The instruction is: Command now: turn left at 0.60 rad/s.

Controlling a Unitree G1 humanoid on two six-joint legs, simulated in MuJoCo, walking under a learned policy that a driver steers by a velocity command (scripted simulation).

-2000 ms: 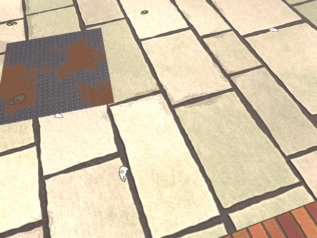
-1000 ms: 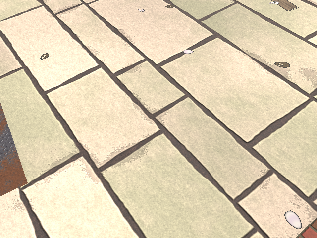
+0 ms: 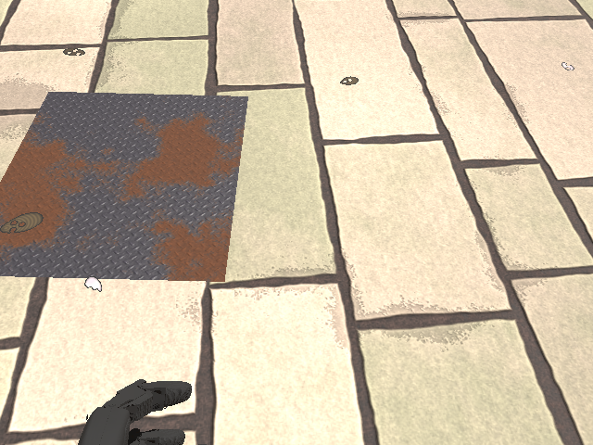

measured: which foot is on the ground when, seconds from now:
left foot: down 0.00-0.02, up 0.04-0.70, down 0.72-1.00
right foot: up 0.00-0.00, down 0.02-0.72, up 0.74-1.00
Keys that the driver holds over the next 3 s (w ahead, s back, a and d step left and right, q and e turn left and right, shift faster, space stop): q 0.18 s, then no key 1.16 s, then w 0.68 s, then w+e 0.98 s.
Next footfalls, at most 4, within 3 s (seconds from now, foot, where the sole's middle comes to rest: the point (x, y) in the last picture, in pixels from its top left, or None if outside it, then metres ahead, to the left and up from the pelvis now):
0.02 right None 0.10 -0.13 -0.76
0.72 left None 0.00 0.18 -0.62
1.22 right None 0.28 0.10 -0.76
1.54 left None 0.23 0.28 -0.76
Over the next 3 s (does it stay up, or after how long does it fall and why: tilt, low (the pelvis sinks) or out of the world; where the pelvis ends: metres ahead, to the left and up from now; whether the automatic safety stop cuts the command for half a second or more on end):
stays up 0.90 0.22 0.01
